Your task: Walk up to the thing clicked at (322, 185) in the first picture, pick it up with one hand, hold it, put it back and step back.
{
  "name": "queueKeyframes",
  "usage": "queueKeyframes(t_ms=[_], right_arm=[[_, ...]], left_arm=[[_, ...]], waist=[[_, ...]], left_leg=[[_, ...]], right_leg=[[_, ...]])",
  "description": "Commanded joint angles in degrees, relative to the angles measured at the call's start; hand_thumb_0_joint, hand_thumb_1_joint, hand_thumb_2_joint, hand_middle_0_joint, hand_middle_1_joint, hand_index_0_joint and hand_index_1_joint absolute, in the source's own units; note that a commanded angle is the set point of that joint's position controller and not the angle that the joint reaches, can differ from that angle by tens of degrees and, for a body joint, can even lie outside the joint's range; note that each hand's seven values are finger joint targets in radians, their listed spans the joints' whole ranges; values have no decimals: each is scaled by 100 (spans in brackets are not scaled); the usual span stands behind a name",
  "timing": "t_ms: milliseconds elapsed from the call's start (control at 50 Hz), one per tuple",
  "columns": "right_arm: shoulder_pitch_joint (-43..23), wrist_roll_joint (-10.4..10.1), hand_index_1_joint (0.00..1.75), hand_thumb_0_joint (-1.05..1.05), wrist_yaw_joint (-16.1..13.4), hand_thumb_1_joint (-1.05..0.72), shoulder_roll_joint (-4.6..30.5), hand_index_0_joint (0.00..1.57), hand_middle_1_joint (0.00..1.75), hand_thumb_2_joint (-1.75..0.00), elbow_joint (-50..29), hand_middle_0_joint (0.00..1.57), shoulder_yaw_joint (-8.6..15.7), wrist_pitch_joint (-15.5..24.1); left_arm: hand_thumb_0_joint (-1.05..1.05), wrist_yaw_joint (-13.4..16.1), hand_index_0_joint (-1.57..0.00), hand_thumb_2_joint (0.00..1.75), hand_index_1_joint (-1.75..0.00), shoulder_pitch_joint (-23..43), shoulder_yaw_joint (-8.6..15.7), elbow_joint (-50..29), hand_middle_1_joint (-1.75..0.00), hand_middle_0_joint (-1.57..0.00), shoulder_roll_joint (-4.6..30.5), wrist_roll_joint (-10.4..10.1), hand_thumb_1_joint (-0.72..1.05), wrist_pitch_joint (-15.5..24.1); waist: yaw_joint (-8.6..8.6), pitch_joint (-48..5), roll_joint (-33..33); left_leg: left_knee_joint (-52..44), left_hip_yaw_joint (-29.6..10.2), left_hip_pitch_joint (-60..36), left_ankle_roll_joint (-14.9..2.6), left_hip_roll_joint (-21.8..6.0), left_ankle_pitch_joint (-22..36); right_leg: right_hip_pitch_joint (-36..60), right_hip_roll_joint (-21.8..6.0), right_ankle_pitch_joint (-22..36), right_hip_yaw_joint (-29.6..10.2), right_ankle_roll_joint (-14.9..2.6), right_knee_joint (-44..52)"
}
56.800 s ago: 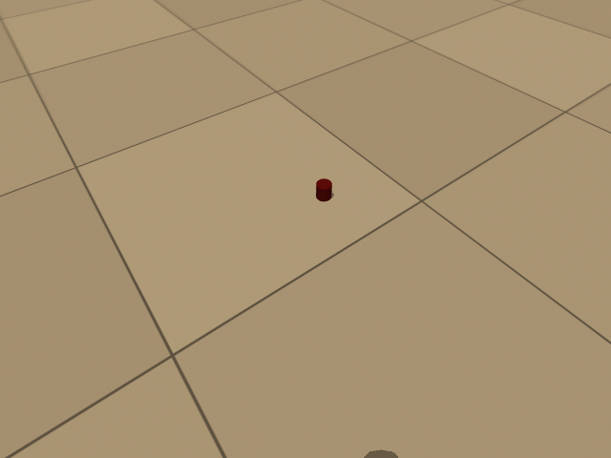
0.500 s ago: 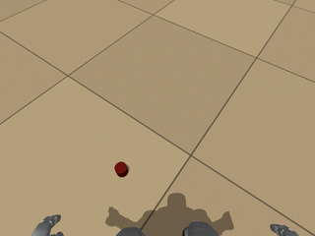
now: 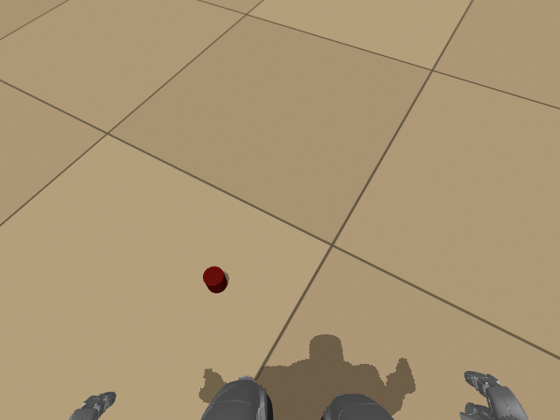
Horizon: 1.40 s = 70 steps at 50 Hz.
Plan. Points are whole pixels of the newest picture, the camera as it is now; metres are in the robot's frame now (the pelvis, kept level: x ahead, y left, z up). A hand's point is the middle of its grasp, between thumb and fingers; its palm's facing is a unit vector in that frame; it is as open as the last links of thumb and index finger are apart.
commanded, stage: step back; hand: left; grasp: from above
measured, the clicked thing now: (215, 279) +0.58 +0.26 -0.71
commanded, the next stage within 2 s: none
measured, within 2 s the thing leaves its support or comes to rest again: neither
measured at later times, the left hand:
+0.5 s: hand out of the picture -0.03 +0.28 -0.14, palm faces +0.04 -0.94 -0.35, open 7.4 cm
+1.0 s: hand out of the picture -0.18 +0.23 -0.12, palm faces +0.03 -0.89 -0.45, open 7.4 cm
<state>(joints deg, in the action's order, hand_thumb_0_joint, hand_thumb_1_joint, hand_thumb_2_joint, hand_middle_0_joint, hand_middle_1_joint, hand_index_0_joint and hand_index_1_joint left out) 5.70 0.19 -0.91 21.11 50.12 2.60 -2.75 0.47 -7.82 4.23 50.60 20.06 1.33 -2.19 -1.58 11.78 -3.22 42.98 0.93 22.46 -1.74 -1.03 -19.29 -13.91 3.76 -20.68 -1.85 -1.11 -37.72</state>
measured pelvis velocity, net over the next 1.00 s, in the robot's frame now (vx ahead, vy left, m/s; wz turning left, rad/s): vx -0.29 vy -0.05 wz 0.04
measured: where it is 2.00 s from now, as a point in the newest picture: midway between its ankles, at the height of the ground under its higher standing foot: outside the picture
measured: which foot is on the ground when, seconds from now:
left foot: up 0.00-0.28, down 0.30-0.72, up 0.74-1.00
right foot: down 0.00-0.32, up 0.34-0.66, down 0.68-1.00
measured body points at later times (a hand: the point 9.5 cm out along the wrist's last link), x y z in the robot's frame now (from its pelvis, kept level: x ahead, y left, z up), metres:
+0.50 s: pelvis -0.13 +0.01 +0.02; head -0.08 +0.04 +0.46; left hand -0.03 +0.33 -0.12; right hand -0.02 -0.30 -0.09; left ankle -0.09 +0.13 -0.72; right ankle -0.15 -0.14 -0.62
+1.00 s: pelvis -0.29 -0.05 +0.01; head -0.23 -0.06 +0.45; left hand -0.18 +0.28 -0.09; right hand -0.21 -0.36 -0.13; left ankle -0.33 +0.09 -0.68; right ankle -0.23 -0.15 -0.72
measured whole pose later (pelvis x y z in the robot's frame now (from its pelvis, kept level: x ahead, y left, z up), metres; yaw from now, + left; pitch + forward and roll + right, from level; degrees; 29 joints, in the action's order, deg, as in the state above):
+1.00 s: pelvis -0.29 -0.05 +0.01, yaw +3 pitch -1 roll +1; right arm 12.4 0.5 -1.9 23.0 49.9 2.3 -2.5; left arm 1.3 -8.0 4.8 44.3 21.1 2.2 -2.5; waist -0.3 9.8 -1.3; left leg 51.4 -4.8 19.3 1.1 3.6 -29.1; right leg -21.3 -1.5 -14.5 0.9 -1.3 -36.7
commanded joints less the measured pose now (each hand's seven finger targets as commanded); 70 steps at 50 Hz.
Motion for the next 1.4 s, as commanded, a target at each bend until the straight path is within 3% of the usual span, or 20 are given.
queueKeyframes(t_ms=[0,60,220,260,280,320,400,560,640,680,700,720,800,980,1040,1080,1100,1160,1340,1380], right_arm=[[175,-5,30,0,-76,-90,1317,20,30,-90,-378,20,427,71],[417,-67,30,0,-62,-90,1095,20,30,-90,-173,20,300,117],[707,39,30,0,-105,-90,1010,20,30,-90,-303,20,248,283],[838,154,30,0,-92,-90,1097,20,30,-90,-238,20,359,322],[741,240,30,0,-89,-90,1480,20,30,-90,-305,20,465,342],[543,198,30,0,-31,-90,2205,20,30,-90,-471,20,573,314],[-249,194,30,0,-104,-90,1450,20,30,-90,-638,20,376,350],[315,150,30,0,-120,-90,1552,20,30,-90,-759,20,475,295],[-95,136,30,0,-85,-90,1653,20,30,-90,-887,20,475,131],[40,24,30,0,-66,-90,1240,20,30,-90,-917,20,362,63],[-48,4,30,0,-133,-90,1036,20,30,-90,-1037,20,325,88],[-172,51,30,0,-216,-90,1346,20,30,-90,-958,20,462,61],[577,-56,30,0,-134,-90,1181,20,30,-90,-467,20,327,109],[844,100,30,0,-116,-90,1018,20,30,-90,-449,20,263,270],[1104,211,30,0,-106,-90,1441,20,30,-90,-300,20,459,262],[615,207,30,0,-47,-90,2324,20,30,-90,-532,20,571,216],[316,217,30,0,-91,-90,2151,20,30,-90,-562,20,560,261],[-91,258,30,0,-119,-90,1457,20,30,-90,-651,20,341,248],[105,112,30,0,13,-90,1526,20,30,-90,-635,20,362,-53],[67,12,30,0,27,-90,1068,20,30,-90,-723,20,211,-58]], left_arm=[[0,101,-20,90,-30,207,486,-826,-30,-20,1871,85,90,204],[0,146,-20,90,-30,476,388,-902,-30,-20,1367,34,90,191],[0,142,-20,90,-30,-50,354,-1054,-30,-20,1391,15,90,19],[0,81,-20,90,-30,40,301,-1116,-30,-20,1334,-57,90,-84],[0,57,-20,90,-30,-130,268,-1136,-30,-20,1146,-63,90,-105],[0,170,-20,90,-30,239,363,-1141,-30,-20,1273,-4,90,-104],[0,77,-20,90,-30,-354,403,-816,-30,-20,1305,-95,90,-89],[0,17,-20,90,-30,-373,387,-848,-30,-20,1202,-14,90,-18],[0,-31,-20,90,-30,-1133,404,-365,-30,-20,1149,14,90,63],[0,-35,-20,90,-30,-1102,533,-391,-30,-20,1624,138,90,111],[0,-54,-20,90,-30,-681,658,-661,-30,-20,2209,124,90,97],[0,-16,-20,90,-30,-285,695,-867,-30,-20,2526,162,90,91],[0,70,-20,90,-30,599,475,-999,-30,-20,1514,125,90,129],[0,188,-20,90,-30,-197,404,-1039,-30,-20,1470,36,90,17],[0,109,-20,90,-30,-41,270,-1171,-30,-20,1249,-32,90,-102],[0,188,-20,90,-30,294,344,-1215,-30,-20,1312,-52,90,-103],[0,187,-20,90,-30,385,361,-1141,-30,-20,1468,-17,90,-109],[0,99,-20,90,-30,-152,362,-822,-30,-20,1309,-110,90,-112],[0,133,-20,90,-30,-729,263,-307,-30,-20,1130,-7,90,238],[0,153,-20,90,-30,-782,384,-225,-30,-20,1690,123,90,314]], waist=[[219,-821,1555],[53,-997,1053],[226,-1793,1492],[139,-1701,1113],[236,-1746,283],[-153,-1412,-991],[458,-1132,-434],[63,-1456,-813],[374,-1756,-798],[316,-1518,524],[370,-1223,1786],[577,-886,2082],[-94,-875,1242],[348,-1788,1492],[227,-1827,376],[-39,-1449,-1077],[37,-1157,-834],[430,-1162,-321],[274,-1868,-826],[269,-1730,528]], left_leg=[[2490,-1005,-91,200,477,-1662],[2577,-1027,385,230,903,-1060],[-1371,-314,-201,216,194,-216],[-2335,-372,-1186,133,137,1413],[-2296,-1473,-1770,-108,-697,1906],[-2393,-3121,-785,-1465,-2383,2734],[-1940,-1291,-1082,-1000,-1262,3096],[-1566,-1378,-1795,-1325,-1522,2789],[-933,-922,-854,-798,-1064,1997],[64,-748,632,-161,-109,25],[1182,-521,1130,177,766,-1405],[2351,-1022,573,250,518,-1692],[2845,-1078,651,211,877,-628],[-979,-265,-68,177,188,-533],[-2129,-1316,-1460,-192,-536,1690],[-2371,-3201,-538,-1659,-2357,2451],[-2390,-3163,13,-1724,-2377,2381],[-1876,-1303,-562,-1115,-1250,2971],[-555,-839,-1522,-793,-931,2768],[323,-714,283,-242,-138,498]], right_leg=[[-894,-2662,2471,-3037,-1844,1906],[-69,-1589,3298,-1285,-1176,1344],[1478,-1478,3760,-1028,-907,245],[459,-1118,2664,-799,-493,-152],[-508,-683,1451,-622,-264,-620],[-1098,186,-1859,-812,48,-2523],[-1533,286,-719,-1030,1,-3581],[-1086,-211,-930,-528,315,-1510],[549,-260,545,144,62,1275],[955,-983,549,-1395,-261,1587],[-14,-2113,322,-2676,-971,1989],[-1438,-2869,9,-3564,-1653,2422],[-607,-1440,1898,-907,-830,1381],[1449,-1805,3760,-1043,-968,230],[-292,-1148,1845,-609,-318,-533],[-1081,-49,-1820,-367,75,-2525],[-845,-196,-1700,-753,39,-3102],[-1200,213,-853,-818,-16,-3568],[220,-166,624,428,146,1625],[998,-1003,1371,-1360,-139,1570]])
